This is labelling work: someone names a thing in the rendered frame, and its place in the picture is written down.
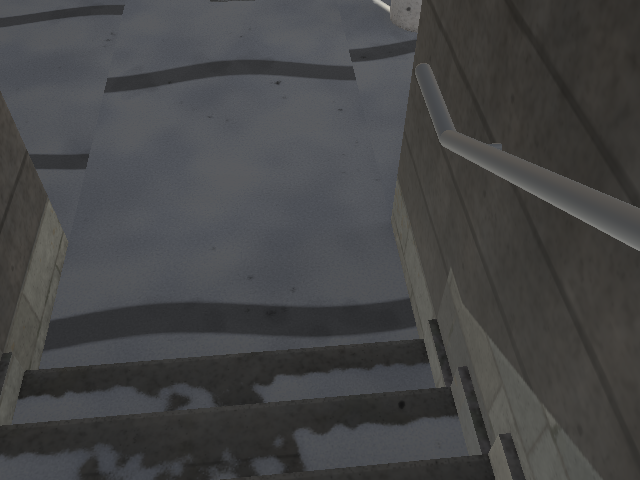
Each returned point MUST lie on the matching stairs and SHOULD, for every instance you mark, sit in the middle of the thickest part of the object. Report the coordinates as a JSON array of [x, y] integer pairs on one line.
[[366, 411]]

